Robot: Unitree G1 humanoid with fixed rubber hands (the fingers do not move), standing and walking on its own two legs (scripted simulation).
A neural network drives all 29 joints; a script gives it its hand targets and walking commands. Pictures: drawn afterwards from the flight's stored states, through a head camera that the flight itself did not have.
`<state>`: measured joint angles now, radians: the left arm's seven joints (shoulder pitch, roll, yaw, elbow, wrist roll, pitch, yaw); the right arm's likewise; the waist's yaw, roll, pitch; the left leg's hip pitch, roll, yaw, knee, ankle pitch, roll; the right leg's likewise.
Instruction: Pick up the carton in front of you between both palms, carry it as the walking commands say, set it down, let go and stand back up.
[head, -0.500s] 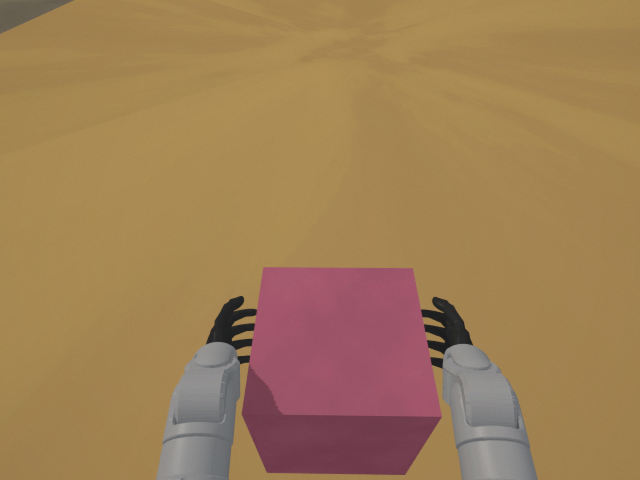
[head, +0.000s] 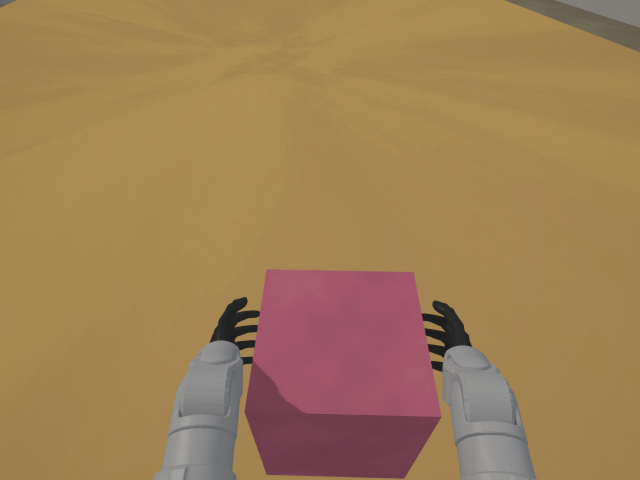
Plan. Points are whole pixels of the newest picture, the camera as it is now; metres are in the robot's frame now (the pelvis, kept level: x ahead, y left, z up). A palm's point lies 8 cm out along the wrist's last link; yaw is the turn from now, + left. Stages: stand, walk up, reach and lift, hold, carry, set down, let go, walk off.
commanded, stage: hold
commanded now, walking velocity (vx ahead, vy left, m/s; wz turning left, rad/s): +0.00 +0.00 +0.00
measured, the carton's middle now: (337, 377) +0.30 -0.01 -0.05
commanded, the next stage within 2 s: set down in 0.22 s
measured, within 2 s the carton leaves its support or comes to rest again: neither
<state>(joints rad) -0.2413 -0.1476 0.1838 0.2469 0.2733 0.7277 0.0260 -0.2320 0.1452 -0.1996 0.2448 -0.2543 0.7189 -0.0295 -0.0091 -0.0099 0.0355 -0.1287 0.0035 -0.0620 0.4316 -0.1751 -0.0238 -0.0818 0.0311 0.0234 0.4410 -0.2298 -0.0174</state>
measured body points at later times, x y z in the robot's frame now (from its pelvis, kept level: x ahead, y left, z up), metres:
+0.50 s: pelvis +0.00 +0.04 -0.01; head -0.02 +0.04 +0.44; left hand +0.33 +0.18 +0.01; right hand +0.33 -0.12 +0.02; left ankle +0.05 +0.14 -0.74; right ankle +0.02 -0.11 -0.74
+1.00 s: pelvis -0.03 +0.00 -0.10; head +0.19 +0.02 +0.29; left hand +0.38 +0.20 -0.18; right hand +0.40 -0.10 -0.18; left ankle +0.05 +0.14 -0.74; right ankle +0.02 -0.11 -0.74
